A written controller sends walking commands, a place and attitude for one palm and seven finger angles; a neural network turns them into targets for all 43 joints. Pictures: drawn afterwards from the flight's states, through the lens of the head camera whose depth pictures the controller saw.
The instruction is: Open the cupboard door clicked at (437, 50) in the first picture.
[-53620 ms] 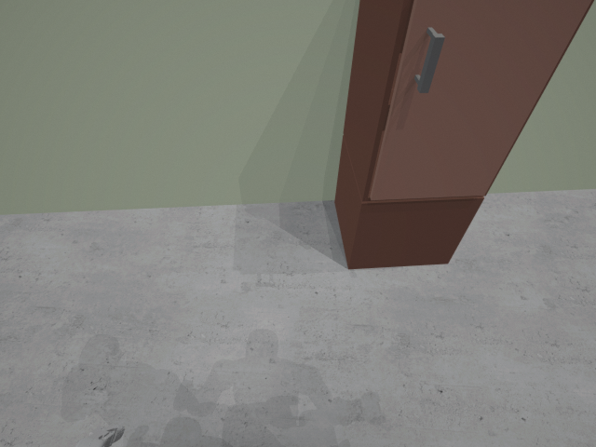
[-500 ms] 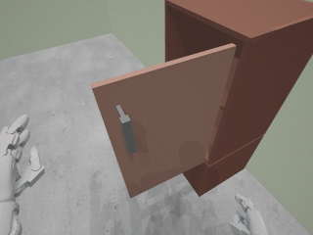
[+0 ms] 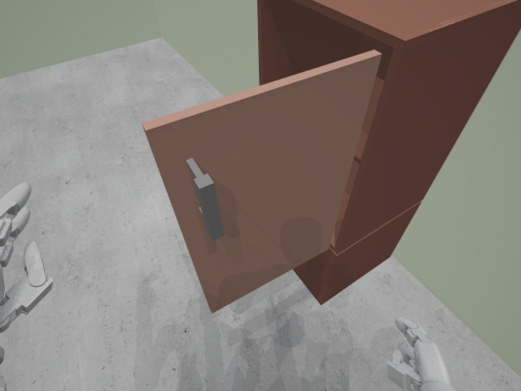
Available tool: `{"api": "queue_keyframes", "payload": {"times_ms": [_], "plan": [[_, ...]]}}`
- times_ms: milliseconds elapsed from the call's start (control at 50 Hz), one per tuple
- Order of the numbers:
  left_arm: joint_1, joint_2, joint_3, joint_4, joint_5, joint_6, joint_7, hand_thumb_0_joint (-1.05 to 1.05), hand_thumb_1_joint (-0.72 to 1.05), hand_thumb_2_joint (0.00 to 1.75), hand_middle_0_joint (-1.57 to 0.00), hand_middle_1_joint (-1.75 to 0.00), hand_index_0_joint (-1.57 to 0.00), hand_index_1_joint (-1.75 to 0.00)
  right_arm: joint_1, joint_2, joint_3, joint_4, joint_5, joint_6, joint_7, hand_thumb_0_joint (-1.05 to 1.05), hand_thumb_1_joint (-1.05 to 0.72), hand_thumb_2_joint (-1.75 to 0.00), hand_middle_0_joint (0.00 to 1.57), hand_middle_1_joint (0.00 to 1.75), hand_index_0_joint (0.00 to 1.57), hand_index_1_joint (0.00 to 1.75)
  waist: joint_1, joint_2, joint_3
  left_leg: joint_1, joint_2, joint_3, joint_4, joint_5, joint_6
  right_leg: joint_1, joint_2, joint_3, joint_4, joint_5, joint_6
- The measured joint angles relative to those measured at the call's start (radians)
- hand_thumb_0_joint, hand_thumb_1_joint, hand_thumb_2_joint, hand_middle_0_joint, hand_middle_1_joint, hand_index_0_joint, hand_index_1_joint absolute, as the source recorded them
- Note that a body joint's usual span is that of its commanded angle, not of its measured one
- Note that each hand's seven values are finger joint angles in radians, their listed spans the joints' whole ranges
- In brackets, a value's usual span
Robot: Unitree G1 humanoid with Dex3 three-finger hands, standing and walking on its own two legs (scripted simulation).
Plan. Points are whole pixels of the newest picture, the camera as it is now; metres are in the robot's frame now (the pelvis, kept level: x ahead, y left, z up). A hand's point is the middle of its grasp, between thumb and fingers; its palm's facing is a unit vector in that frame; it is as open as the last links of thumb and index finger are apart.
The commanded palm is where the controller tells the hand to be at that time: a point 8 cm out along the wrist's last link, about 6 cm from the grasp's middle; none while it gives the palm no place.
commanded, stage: step back with the hand held close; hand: left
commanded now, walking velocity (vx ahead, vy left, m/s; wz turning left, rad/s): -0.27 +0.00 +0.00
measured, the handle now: (204, 200) +0.36 +0.12 +0.12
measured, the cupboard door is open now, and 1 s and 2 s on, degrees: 87 87 87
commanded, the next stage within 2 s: stop stepping back and stand still in 0.64 s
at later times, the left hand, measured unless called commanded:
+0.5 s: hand out of the picture +0.06 +0.29 +0.16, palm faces +0.50 -0.75 -0.44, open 7.4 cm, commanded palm +0.01 +0.32 +0.17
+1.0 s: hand out of the picture -0.04 +0.26 +0.17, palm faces +0.38 -0.79 -0.48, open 7.4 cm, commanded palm -0.09 +0.30 +0.17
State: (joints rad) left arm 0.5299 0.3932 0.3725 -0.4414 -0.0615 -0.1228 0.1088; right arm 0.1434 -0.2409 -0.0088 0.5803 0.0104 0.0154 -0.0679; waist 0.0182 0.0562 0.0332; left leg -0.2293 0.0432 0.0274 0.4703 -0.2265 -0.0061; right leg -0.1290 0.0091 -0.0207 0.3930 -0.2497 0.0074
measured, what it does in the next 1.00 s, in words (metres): walks backwards: left foot, then right foot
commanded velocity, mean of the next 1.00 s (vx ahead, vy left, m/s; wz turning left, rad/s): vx -0.14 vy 0.02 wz -0.01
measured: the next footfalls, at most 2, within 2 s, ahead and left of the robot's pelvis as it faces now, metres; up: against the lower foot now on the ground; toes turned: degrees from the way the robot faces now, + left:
left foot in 0.56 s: -0.03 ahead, +0.13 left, +0.00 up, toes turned +3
right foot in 0.88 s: -0.26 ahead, -0.10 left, +0.00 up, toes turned -1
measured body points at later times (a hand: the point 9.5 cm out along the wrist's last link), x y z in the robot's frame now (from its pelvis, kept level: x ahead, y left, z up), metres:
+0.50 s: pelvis -0.11 +0.02 -0.02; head -0.11 +0.03 +0.43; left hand +0.03 +0.32 +0.18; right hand +0.06 -0.21 -0.11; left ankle -0.03 +0.12 -0.72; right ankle -0.03 -0.12 -0.74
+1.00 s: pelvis -0.23 +0.00 -0.01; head -0.23 +0.01 +0.44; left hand -0.06 +0.30 +0.19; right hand -0.08 -0.23 -0.10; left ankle -0.16 +0.11 -0.72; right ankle -0.31 -0.11 -0.74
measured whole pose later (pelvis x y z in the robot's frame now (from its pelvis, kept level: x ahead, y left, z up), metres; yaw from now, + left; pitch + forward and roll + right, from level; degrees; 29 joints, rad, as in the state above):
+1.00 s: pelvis -0.23 +0.00 -0.01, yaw -1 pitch +1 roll -1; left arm 0.62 0.45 0.42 -0.56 -0.06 -0.21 0.14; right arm 0.22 -0.20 0.01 0.66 0.00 -0.08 -0.05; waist 0.00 -0.01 -0.02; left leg -0.49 0.00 0.01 0.76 -0.26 -0.01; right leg -0.12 0.03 0.01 0.48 -0.38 -0.02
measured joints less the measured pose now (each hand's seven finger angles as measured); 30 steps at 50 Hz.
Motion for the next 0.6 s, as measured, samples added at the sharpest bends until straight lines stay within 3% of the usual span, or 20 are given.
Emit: {"api": "queue_keyframes", "payload": {"times_ms": [160,260,360,460,500,540,600], "plan": [[0.04,0.039,0.001,-0.061,-0.001,0.015,0.016,0.02,0.89,0.9,-0.21,-0.3,-0.22,-0.3,0.01,0.013,-0.006,-0.031,0.007,0.018,-0.013,0.01,-0.9,-0.9,0.2,0.3,0.2,0.3,-0.008,-0.046,0.025,-0.062,-0.013,0.02,0.023,0.037,0.021,-0.081,-0.016,0.019,0.055,0.026,0.019],[0.036,0.054,0.034,-0.104,0.009,-0.021,0.033,0.02,0.89,0.9,-0.21,-0.3,-0.22,-0.3,0.032,0.027,0.006,-0.041,0.002,-0.01,-0.01,0.01,-0.9,-0.9,0.2,0.3,0.2,0.3,-0.011,-0.063,0.026,-0.113,-0.021,0.014,0.061,0.057,0.032,-0.137,-0.023,0.014,0.11,0.034,0.023],[0.02,0.037,0.058,-0.095,0.026,-0.056,0.044,0.02,0.89,0.9,-0.21,-0.3,-0.22,-0.3,0.056,0.033,0.013,-0.039,0.001,-0.049,-0.006,0.01,-0.9,-0.9,0.2,0.3,0.2,0.3,-0.02,-0.039,0.027,-0.17,-0.023,-0.01,0.116,0.065,0.037,-0.185,-0.005,0.019,0.176,0.014,0.019],[0.022,0.0,0.046,-0.09,0.032,-0.072,0.058,0.02,0.89,0.9,-0.21,-0.3,-0.21,-0.3,0.079,0.032,0.011,0.0,-0.005,-0.068,-0.001,0.01,-0.9,-0.9,0.2,0.3,0.2,0.3,-0.009,-0.029,0.014,-0.239,-0.033,-0.022,0.217,-0.091,0.013,-0.219,-0.009,0.015,0.183,0.047,0.0],[0.025,-0.015,0.034,-0.103,0.036,-0.074,0.066,0.02,0.89,0.9,-0.21,-0.3,-0.21,-0.3,0.079,0.027,0.009,0.03,-0.012,-0.069,-0.001,0.01,-0.9,-0.9,0.2,0.3,0.2,0.3,0.006,-0.042,0.007,-0.246,-0.046,-0.022,0.324,-0.144,0.004,-0.237,-0.018,0.03,0.191,0.071,0.009],[0.013,-0.022,0.024,-0.106,0.037,-0.073,0.072,0.02,0.89,0.9,-0.21,-0.3,-0.21,-0.3,0.085,0.022,0.009,0.05,-0.017,-0.066,-0.005,0.01,-0.9,-0.9,0.2,0.3,0.2,0.3,0.006,-0.053,-0.011,-0.196,-0.047,-0.019,0.305,-0.157,0.004,-0.255,-0.024,0.036,0.196,0.076,0.023],[-0.054,-0.011,0.03,-0.087,0.037,-0.078,0.077,0.02,0.89,0.9,-0.21,-0.3,-0.22,-0.3,0.081,0.02,0.008,0.05,-0.018,-0.082,-0.023,0.01,-0.9,-0.9,0.2,0.3,0.2,0.3,-0.012,-0.054,0.004,-0.184,-0.044,-0.031,0.216,-0.008,0.039,-0.308,-0.012,0.039,0.298,-0.047,0.026]]}}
